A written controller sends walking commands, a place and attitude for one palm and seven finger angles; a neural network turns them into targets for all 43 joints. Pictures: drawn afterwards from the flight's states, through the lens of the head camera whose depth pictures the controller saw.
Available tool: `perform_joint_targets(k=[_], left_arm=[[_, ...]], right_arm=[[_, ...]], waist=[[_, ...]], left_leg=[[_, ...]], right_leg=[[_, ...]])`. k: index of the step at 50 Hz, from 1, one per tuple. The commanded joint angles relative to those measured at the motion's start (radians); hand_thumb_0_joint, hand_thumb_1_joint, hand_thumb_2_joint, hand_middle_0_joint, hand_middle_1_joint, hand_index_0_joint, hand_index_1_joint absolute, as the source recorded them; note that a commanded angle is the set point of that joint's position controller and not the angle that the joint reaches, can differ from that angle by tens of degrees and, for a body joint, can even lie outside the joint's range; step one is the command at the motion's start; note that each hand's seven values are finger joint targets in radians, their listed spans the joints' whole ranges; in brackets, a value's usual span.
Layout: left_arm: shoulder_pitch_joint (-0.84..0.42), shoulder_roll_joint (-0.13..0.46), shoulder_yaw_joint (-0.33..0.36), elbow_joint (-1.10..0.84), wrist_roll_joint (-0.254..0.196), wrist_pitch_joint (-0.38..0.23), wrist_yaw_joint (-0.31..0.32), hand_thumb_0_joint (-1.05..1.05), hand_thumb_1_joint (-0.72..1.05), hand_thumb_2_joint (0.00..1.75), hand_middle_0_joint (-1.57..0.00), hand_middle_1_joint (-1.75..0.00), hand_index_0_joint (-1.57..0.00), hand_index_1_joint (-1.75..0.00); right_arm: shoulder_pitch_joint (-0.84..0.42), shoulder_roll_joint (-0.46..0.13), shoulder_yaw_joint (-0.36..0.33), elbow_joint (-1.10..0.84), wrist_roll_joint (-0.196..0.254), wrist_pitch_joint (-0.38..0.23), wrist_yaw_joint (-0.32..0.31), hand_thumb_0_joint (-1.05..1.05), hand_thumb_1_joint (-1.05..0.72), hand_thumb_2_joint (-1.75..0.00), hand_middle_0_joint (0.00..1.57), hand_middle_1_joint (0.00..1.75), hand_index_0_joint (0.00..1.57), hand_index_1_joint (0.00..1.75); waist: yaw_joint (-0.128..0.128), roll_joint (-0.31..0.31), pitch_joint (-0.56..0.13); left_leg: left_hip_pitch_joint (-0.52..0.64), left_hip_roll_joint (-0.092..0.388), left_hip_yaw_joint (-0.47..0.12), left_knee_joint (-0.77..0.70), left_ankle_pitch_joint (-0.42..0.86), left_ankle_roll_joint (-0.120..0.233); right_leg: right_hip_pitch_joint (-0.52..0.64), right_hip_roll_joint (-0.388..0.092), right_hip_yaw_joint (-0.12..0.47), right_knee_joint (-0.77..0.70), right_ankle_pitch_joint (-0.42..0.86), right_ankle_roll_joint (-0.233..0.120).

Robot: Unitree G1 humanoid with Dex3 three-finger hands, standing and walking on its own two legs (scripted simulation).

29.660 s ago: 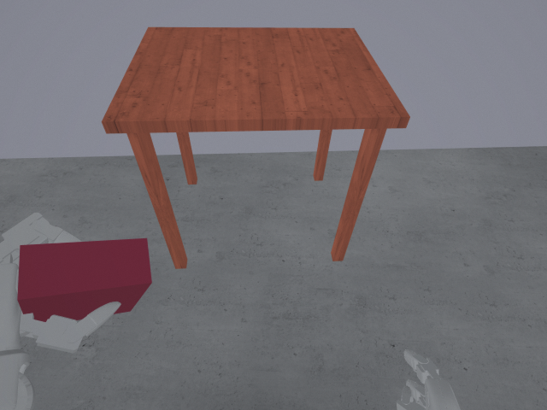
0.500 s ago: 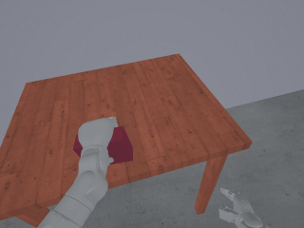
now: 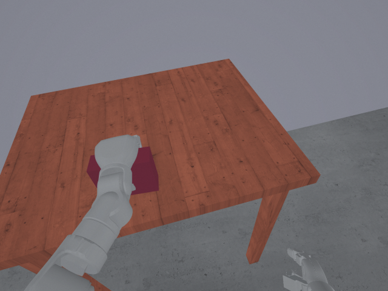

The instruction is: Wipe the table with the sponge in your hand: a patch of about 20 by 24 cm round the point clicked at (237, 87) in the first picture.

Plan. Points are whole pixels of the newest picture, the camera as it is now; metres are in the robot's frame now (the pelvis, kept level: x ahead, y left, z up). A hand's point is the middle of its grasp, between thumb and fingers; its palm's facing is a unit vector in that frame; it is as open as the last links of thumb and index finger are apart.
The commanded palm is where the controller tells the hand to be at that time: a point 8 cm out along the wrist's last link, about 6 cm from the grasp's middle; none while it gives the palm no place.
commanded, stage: wipe forward along the middle lane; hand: left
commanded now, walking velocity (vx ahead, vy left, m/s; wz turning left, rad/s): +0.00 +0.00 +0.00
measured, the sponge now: (128, 178) +0.35 +0.21 +0.02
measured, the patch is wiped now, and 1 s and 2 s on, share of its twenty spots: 1.00 1.00 1.00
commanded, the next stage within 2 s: slide back across to the first lane in 1.16 s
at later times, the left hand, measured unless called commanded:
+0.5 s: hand (125, 148) +0.42 +0.22 +0.06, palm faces -0.07 -0.02 -1.00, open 9.3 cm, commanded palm +0.40 +0.23 +0.10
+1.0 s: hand (124, 134) +0.46 +0.24 +0.06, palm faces -0.08 +0.00 -1.00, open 9.4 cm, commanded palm +0.45 +0.25 +0.10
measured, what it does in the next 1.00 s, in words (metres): stands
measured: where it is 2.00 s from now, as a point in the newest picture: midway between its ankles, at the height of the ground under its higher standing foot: outside the picture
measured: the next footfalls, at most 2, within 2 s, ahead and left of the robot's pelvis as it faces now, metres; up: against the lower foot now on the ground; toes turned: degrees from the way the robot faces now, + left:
none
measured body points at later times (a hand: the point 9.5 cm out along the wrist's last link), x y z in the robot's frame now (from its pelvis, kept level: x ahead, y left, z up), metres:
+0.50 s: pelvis -0.01 +0.00 +0.00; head +0.03 -0.03 +0.44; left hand +0.42 +0.22 +0.11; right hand +0.13 -0.26 -0.14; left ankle -0.05 +0.11 -0.74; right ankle +0.04 -0.08 -0.74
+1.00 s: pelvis +0.00 +0.01 -0.01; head +0.06 +0.00 +0.44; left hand +0.46 +0.24 +0.11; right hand +0.09 -0.25 -0.15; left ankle -0.05 +0.11 -0.74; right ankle +0.04 -0.08 -0.74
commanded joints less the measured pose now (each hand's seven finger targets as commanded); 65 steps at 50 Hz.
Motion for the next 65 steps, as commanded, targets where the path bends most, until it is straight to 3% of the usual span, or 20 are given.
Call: perform_joint_targets(k=[1, 2, 4, 7, 12, 21, 26, 29, 32, 35, 37, 40, 42, 46, 49, 51, 54, 61, 64, 65], left_arm=[[-0.352, 0.178, 0.081, 0.004, 0.032, -0.020, 0.029, 0.00, 0.10, 1.30, -1.20, -1.60, -1.20, -1.60], [-0.350, 0.213, 0.121, 0.008, 0.034, -0.026, 0.032, 0.00, 0.10, 1.30, -1.20, -1.60, -1.20, -1.60], [-0.370, 0.191, 0.095, 0.049, 0.031, -0.037, 0.034, 0.00, 0.10, 1.30, -1.20, -1.60, -1.20, -1.60], [-0.446, 0.264, 0.143, 0.091, 0.031, -0.055, 0.037, 0.00, 0.10, 1.30, -1.20, -1.60, -1.20, -1.60], [-0.534, 0.282, 0.141, 0.182, 0.037, -0.100, 0.041, 0.00, 0.10, 1.30, -1.20, -1.60, -1.20, -1.60], [-0.583, 0.280, 0.150, 0.311, 0.047, -0.171, 0.084, 0.00, 0.10, 1.30, -1.20, -1.60, -1.20, -1.60], [-0.666, 0.284, 0.143, 0.373, 0.050, -0.174, 0.098, 0.00, 0.10, 1.30, -1.20, -1.60, -1.20, -1.60], [-0.699, 0.354, 0.181, 0.425, 0.059, -0.177, 0.105, 0.00, 0.10, 1.30, -1.20, -1.60, -1.20, -1.60], [-0.714, 0.348, 0.182, 0.437, 0.069, -0.186, 0.105, 0.00, 0.10, 1.30, -1.20, -1.60, -1.20, -1.60], [-0.734, 0.303, 0.149, 0.468, 0.069, -0.194, 0.105, 0.00, 0.10, 1.30, -1.20, -1.60, -1.20, -1.60], [-0.762, 0.354, 0.186, 0.471, 0.069, -0.201, 0.108, 0.00, 0.10, 1.30, -1.20, -1.60, -1.20, -1.60], [-0.798, 0.307, 0.145, 0.503, 0.071, -0.202, 0.115, 0.00, 0.10, 1.30, -1.20, -1.60, -1.20, -1.60], [-0.811, 0.365, 0.195, 0.516, 0.069, -0.205, 0.121, 0.00, 0.10, 1.30, -1.20, -1.60, -1.20, -1.60], [-0.848, 0.320, 0.149, 0.547, 0.087, -0.207, 0.125, 0.00, 0.10, 1.30, -1.20, -1.60, -1.20, -1.60], [-0.847, 0.365, 0.184, 0.576, 0.092, -0.210, 0.129, 0.00, 0.10, 1.30, -1.20, -1.60, -1.20, -1.60], [-0.893, 0.328, 0.151, 0.570, 0.090, -0.214, 0.130, 0.00, 0.10, 1.30, -1.20, -1.60, -1.20, -1.60], [-0.923, 0.400, 0.195, 0.612, 0.094, -0.213, 0.135, 0.00, 0.10, 1.30, -1.20, -1.60, -1.20, -1.60], [-0.997, 0.461, 0.203, 0.662, 0.112, -0.212, 0.123, 0.00, 0.10, 1.30, -1.20, -1.60, -1.20, -1.60], [-0.959, 0.463, 0.212, 0.665, 0.103, -0.226, 0.106, 0.00, 0.10, 1.30, -1.20, -1.60, -1.20, -1.60], [-0.944, 0.505, 0.244, 0.652, 0.104, -0.235, 0.102, 0.00, 0.10, 1.30, -1.20, -1.60, -1.20, -1.60]], right_arm=[[-0.127, -0.114, -0.043, -0.132, -0.007, -0.053, -0.024, 0.00, -0.90, -0.90, 0.20, 0.30, 0.20, 0.30], [-0.125, -0.115, -0.047, -0.135, -0.006, -0.054, -0.026, 0.00, -0.90, -0.90, 0.20, 0.30, 0.20, 0.30], [-0.111, -0.115, -0.046, -0.132, -0.005, -0.058, -0.032, 0.00, -0.90, -0.90, 0.20, 0.30, 0.20, 0.30], [-0.093, -0.123, -0.048, -0.120, -0.006, -0.060, -0.043, 0.00, -0.90, -0.90, 0.20, 0.30, 0.20, 0.30], [-0.056, -0.125, -0.050, -0.109, -0.004, -0.071, -0.054, 0.00, -0.90, -0.90, 0.20, 0.30, 0.20, 0.30], [0.021, -0.128, -0.067, -0.082, -0.014, -0.079, -0.049, 0.00, -0.90, -0.90, 0.20, 0.30, 0.20, 0.30], [0.047, -0.131, -0.067, -0.062, -0.013, -0.080, -0.045, 0.00, -0.90, -0.90, 0.20, 0.30, 0.20, 0.30], [0.064, -0.137, -0.064, -0.052, -0.014, -0.080, -0.050, 0.00, -0.90, -0.90, 0.20, 0.30, 0.20, 0.30], [0.077, -0.137, -0.070, -0.050, -0.016, -0.079, -0.043, 0.00, -0.90, -0.90, 0.20, 0.30, 0.20, 0.30], [0.098, -0.134, -0.073, -0.048, -0.019, -0.078, -0.038, 0.00, -0.90, -0.90, 0.20, 0.30, 0.20, 0.30], [0.102, -0.140, -0.072, -0.047, -0.019, -0.076, -0.041, 0.00, -0.90, -0.90, 0.20, 0.30, 0.20, 0.30], [0.123, -0.137, -0.073, -0.036, -0.021, -0.080, -0.037, 0.00, -0.90, -0.90, 0.20, 0.30, 0.20, 0.30], [0.134, -0.142, -0.077, -0.032, -0.024, -0.082, -0.038, 0.00, -0.90, -0.90, 0.20, 0.30, 0.20, 0.30], [0.161, -0.142, -0.081, -0.021, -0.027, -0.080, -0.031, 0.00, -0.90, -0.90, 0.20, 0.30, 0.20, 0.30], [0.183, -0.146, -0.084, -0.015, -0.031, -0.080, -0.028, 0.00, -0.90, -0.90, 0.20, 0.30, 0.20, 0.30], [0.188, -0.144, -0.083, -0.014, -0.031, -0.080, -0.025, 0.00, -0.90, -0.90, 0.20, 0.30, 0.20, 0.30], [0.211, -0.153, -0.083, -0.003, -0.033, -0.082, -0.028, 0.00, -0.90, -0.90, 0.20, 0.30, 0.20, 0.30], [0.258, -0.161, -0.083, 0.008, -0.035, -0.089, -0.026, 0.00, -0.90, -0.90, 0.20, 0.30, 0.20, 0.30], [0.271, -0.160, -0.087, -0.002, -0.037, -0.085, -0.022, 0.00, -0.90, -0.90, 0.20, 0.30, 0.20, 0.30], [0.272, -0.163, -0.087, -0.007, -0.037, -0.083, -0.021, 0.00, -0.90, -0.90, 0.20, 0.30, 0.20, 0.30]], waist=[[-0.024, -0.157, -0.185], [-0.011, -0.151, -0.214], [-0.026, -0.163, -0.201], [-0.028, -0.150, -0.216], [-0.044, -0.132, -0.234], [-0.061, -0.128, -0.297], [-0.083, -0.125, -0.278], [-0.090, -0.151, -0.285], [-0.085, -0.110, -0.325], [-0.107, -0.116, -0.311], [-0.101, -0.118, -0.338], [-0.126, -0.108, -0.307], [-0.115, -0.118, -0.353], [-0.141, -0.101, -0.340], [-0.133, -0.097, -0.365], [-0.152, -0.076, -0.350], [-0.160, -0.111, -0.358], [-0.178, -0.065, -0.395], [-0.163, -0.061, -0.427], [-0.147, -0.058, -0.441]], left_leg=[[-0.145, -0.016, -0.012, -0.037, 0.119, 0.023], [-0.146, -0.016, -0.015, -0.039, 0.120, 0.024], [-0.162, -0.015, -0.009, -0.031, 0.111, 0.025], [-0.180, -0.014, -0.012, -0.034, 0.079, 0.024], [-0.204, -0.013, -0.009, -0.030, 0.052, 0.024], [-0.223, -0.011, -0.004, -0.001, 0.120, 0.024], [-0.238, -0.008, -0.007, 0.001, 0.112, 0.026], [-0.266, -0.009, -0.007, 0.004, 0.106, 0.029], [-0.253, -0.009, -0.010, 0.011, 0.145, 0.026], [-0.249, -0.005, -0.007, 0.022, 0.149, 0.026], [-0.257, -0.006, -0.014, 0.020, 0.152, 0.025], [-0.256, -0.003, -0.010, 0.030, 0.143, 0.025], [-0.260, -0.002, -0.015, 0.033, 0.171, 0.024], [-0.262, 0.000, -0.011, 0.047, 0.177, 0.021], [-0.271, 0.000, -0.016, 0.056, 0.203, 0.019], [-0.265, 0.002, -0.014, 0.058, 0.192, 0.019], [-0.291, 0.003, -0.020, 0.064, 0.183, 0.022], [-0.313, 0.001, -0.016, 0.080, 0.191, 0.023], [-0.301, 0.004, -0.015, 0.085, 0.227, 0.021], [-0.304, 0.002, -0.016, 0.085, 0.234, 0.022]], right_leg=[[0.219, -0.049, 0.087, -0.054, 0.055, -0.012], [0.228, -0.047, 0.099, -0.056, 0.046, -0.015], [0.220, -0.053, 0.087, -0.054, 0.046, -0.009], [0.210, -0.056, 0.092, -0.062, -0.005, -0.006], [0.191, -0.063, 0.087, -0.068, -0.051, 0.001], [0.196, -0.060, 0.064, -0.032, 0.079, 0.003], [0.166, -0.060, 0.053, -0.031, 0.078, 0.007], [0.179, -0.062, 0.055, -0.028, 0.072, 0.012], [0.179, -0.059, 0.053, -0.015, 0.125, 0.005], [0.151, -0.056, 0.042, -0.009, 0.140, 0.008], [0.159, -0.055, 0.042, -0.005, 0.136, 0.007], [0.111, -0.052, 0.031, -0.003, 0.125, 0.009], [0.136, -0.052, 0.034, 0.005, 0.154, 0.007], [0.101, -0.049, 0.026, 0.014, 0.169, 0.008], [0.110, -0.046, 0.020, 0.030, 0.192, 0.005], [0.077, -0.043, 0.016, 0.026, 0.177, 0.006], [0.079, -0.042, 0.017, 0.031, 0.165, 0.009], [0.085, -0.041, 0.027, 0.036, 0.192, 0.010], [0.110, -0.039, 0.021, 0.044, 0.229, 0.010], [0.135, -0.040, 0.026, 0.044, 0.242, 0.009]])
